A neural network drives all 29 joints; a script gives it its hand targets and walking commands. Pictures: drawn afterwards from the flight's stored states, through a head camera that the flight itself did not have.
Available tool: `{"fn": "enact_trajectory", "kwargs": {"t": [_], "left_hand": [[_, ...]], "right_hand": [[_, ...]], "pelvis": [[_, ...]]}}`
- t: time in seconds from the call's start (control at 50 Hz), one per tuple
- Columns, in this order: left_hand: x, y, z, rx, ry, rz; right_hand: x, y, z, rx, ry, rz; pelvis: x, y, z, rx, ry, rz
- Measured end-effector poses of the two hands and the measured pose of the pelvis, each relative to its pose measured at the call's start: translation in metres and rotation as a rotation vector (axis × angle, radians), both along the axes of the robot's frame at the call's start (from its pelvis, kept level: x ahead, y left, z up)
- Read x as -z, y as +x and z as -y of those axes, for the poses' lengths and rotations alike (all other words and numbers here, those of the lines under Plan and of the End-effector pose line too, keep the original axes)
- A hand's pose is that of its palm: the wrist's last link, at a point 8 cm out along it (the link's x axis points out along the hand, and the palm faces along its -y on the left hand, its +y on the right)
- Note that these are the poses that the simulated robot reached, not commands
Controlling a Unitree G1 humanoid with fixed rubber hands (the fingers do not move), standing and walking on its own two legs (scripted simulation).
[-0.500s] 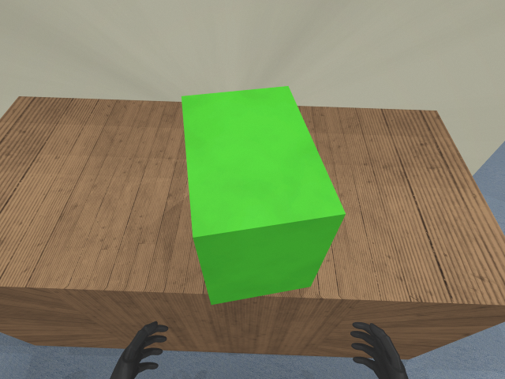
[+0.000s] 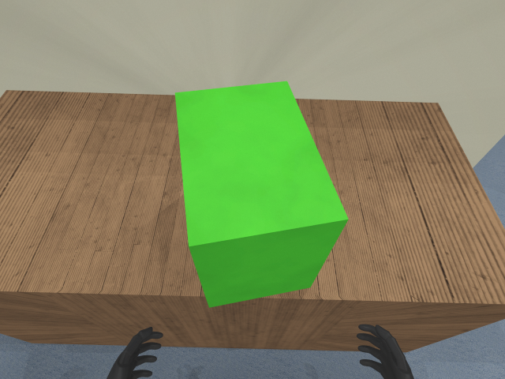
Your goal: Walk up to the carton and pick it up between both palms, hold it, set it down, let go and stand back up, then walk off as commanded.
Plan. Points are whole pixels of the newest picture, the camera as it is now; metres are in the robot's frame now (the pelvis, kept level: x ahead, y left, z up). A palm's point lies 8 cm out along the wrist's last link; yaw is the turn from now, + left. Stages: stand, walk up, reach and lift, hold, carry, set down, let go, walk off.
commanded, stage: let go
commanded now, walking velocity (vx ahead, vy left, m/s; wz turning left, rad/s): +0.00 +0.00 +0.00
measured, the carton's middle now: (247, 196) +0.45 +0.03 -0.01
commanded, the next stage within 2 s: stand in 0.38 s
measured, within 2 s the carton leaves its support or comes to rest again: neither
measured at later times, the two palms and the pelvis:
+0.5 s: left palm out of the picture +0.14 +0.23 -0.10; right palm out of the picture +0.14 -0.22 -0.10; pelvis +0.00 +0.00 +0.00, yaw +0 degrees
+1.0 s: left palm out of the picture +0.04 +0.30 -0.15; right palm out of the picture +0.08 -0.24 -0.09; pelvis -0.02 +0.03 -0.02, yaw +0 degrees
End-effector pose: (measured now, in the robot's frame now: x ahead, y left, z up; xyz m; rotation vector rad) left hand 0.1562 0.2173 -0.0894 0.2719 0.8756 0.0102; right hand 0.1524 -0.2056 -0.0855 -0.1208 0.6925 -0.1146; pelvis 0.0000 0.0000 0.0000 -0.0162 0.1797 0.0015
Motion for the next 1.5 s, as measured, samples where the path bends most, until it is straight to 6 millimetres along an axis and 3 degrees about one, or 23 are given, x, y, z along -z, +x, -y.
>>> {"fn": "enact_trajectory", "kwargs": {"t": [0.44,0.52,0.66,0.8,0.98,1.5], "left_hand": [[0.006,-0.003,-0.005,-0.014,0.004,-0.012],[0.018,-0.019,-0.019,-0.025,0.013,-0.033],[0.042,-0.054,-0.052,-0.041,0.032,-0.136],[0.054,-0.084,-0.074,-0.053,0.049,-0.198],[0.062,-0.113,-0.081,-0.066,0.058,-0.260],[0.066,-0.128,-0.083,-0.073,0.059,-0.294]], "right_hand": [[0.008,-0.003,0.006,-0.042,-0.021,-0.070],[0.013,-0.009,0.020,-0.057,-0.095,-0.186],[0.003,-0.024,0.040,-0.031,-0.208,-0.224],[0.003,-0.051,0.038,-0.008,-0.228,-0.247],[0.005,-0.072,0.038,0.005,-0.227,-0.269],[0.007,-0.081,0.039,0.009,-0.227,-0.284]], "pelvis": [[0.001,0.000,-0.001,0.001,-0.001,0.007],[0.005,0.002,-0.005,0.001,-0.008,0.047],[0.011,-0.003,-0.021,0.002,-0.029,0.090],[0.014,-0.014,-0.031,0.003,-0.042,0.126],[0.015,-0.023,-0.032,0.003,-0.043,0.143],[0.016,-0.025,-0.032,0.004,-0.043,0.148]]}}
